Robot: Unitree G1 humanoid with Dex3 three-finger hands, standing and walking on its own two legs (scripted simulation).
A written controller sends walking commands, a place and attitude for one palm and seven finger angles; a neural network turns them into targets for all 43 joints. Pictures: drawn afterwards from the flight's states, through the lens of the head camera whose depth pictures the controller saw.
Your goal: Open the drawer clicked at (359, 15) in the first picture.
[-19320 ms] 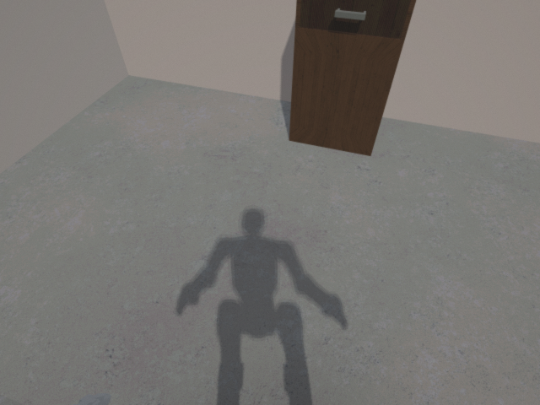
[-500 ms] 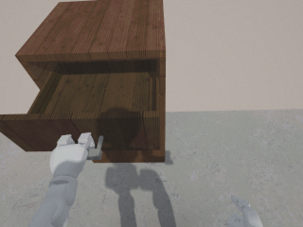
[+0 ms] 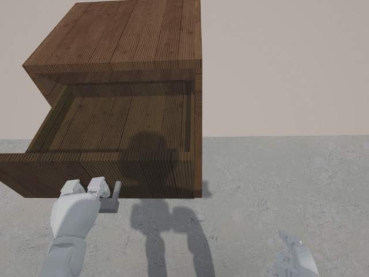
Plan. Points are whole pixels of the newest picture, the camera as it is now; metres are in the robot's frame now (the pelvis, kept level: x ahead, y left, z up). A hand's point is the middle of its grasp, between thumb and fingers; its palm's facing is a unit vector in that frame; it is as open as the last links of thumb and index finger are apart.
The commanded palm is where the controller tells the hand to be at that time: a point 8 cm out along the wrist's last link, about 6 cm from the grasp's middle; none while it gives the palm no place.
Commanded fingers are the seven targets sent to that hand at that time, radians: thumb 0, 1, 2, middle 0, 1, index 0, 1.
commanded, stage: pull the drawer open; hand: left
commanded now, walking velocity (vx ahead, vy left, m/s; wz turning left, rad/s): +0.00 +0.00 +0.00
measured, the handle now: (90, 195) +0.27 +0.25 +0.02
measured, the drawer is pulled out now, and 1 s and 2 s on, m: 0.30 0.28 0.27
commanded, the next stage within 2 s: open the thumb to release the handle in 0.06 s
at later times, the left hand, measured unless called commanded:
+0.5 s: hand (90, 209) +0.25 +0.25 +0.00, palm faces +0.01 -0.06 -1.00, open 8.7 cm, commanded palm +0.22 +0.25 +0.04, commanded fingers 0.00 -0.36 0.36 -0.31 -1.22 -0.31 -1.22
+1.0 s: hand (93, 208) +0.25 +0.24 -0.01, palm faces +0.00 -0.06 -1.00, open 13.7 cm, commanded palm +0.23 +0.24 +0.05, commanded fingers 0.00 -0.50 0.30 -0.30 -1.20 -0.30 -1.20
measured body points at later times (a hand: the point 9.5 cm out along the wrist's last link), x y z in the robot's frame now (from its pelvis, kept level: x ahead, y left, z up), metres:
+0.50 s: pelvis +0.00 +0.00 +0.00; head +0.04 -0.02 +0.45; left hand +0.24 +0.25 +0.05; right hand +0.19 -0.23 -0.12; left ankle -0.04 +0.11 -0.71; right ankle +0.03 -0.09 -0.71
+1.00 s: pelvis +0.00 +0.00 +0.00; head +0.04 -0.03 +0.45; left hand +0.24 +0.24 +0.05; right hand +0.19 -0.22 -0.11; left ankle -0.04 +0.11 -0.71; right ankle +0.03 -0.09 -0.71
